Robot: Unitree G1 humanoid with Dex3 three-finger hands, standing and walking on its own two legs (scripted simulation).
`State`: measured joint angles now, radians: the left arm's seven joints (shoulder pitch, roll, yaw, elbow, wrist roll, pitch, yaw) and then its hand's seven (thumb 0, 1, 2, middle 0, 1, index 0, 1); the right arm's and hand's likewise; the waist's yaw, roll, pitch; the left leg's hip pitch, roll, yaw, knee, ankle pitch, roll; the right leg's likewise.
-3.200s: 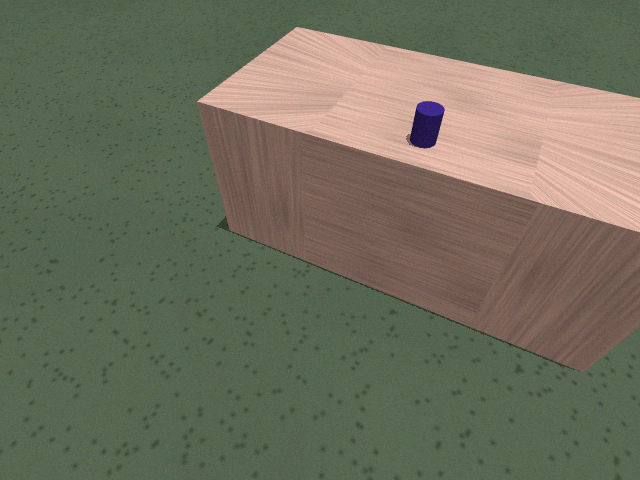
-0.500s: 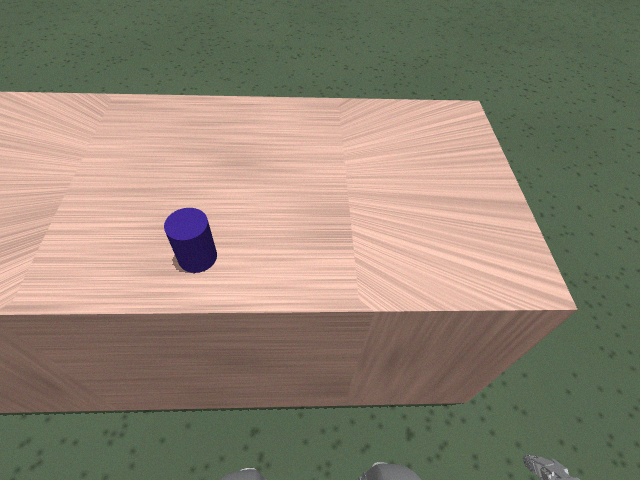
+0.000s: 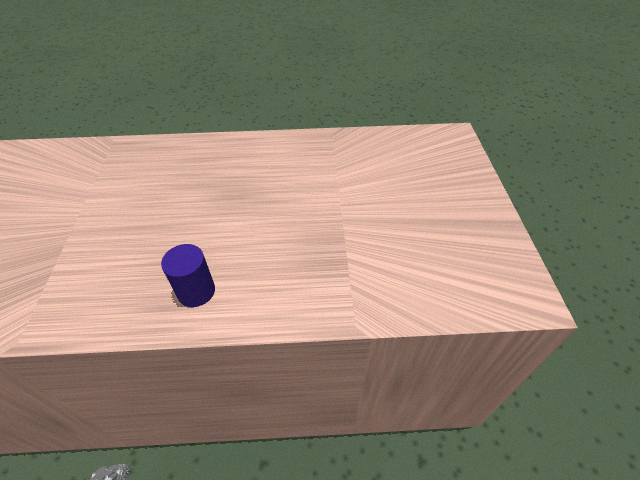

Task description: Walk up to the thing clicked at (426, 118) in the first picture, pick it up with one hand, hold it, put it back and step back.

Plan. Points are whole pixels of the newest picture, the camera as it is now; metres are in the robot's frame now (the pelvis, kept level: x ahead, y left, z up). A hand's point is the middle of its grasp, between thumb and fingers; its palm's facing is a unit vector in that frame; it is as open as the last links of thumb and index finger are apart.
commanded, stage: walk up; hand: left
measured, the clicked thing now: (189, 276) +0.49 +0.25 -0.12
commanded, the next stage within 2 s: stand in 0.76 s
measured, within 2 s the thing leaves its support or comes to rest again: neither
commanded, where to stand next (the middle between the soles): +0.06 +0.02 m, yaw +2 degrees
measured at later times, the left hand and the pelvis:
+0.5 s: hand out of the picture +0.08 +0.26 -0.15, palm faces +0.02 -0.94 -0.33, open 7.4 cm; pelvis +0.01 +0.00 +0.01, yaw +1 degrees
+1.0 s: hand out of the picture +0.10 +0.26 -0.14, palm faces +0.00 -0.94 -0.33, open 7.4 cm; pelvis +0.02 +0.01 +0.01, yaw +1 degrees
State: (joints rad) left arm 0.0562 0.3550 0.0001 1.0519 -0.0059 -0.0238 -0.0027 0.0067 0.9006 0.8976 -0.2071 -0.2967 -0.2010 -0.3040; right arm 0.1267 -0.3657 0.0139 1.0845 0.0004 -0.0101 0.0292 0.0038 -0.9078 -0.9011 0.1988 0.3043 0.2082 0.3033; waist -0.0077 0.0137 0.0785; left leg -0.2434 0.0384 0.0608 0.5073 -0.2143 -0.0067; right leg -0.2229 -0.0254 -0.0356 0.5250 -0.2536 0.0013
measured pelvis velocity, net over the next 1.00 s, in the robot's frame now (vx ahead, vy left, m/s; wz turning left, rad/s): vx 0.02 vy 0.01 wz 0.03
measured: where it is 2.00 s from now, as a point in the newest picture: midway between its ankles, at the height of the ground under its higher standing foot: outside the picture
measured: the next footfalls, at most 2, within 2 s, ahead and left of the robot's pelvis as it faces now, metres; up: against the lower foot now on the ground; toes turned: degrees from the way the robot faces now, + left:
none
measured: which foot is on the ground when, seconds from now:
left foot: down 0.00-1.00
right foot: down 0.00-1.00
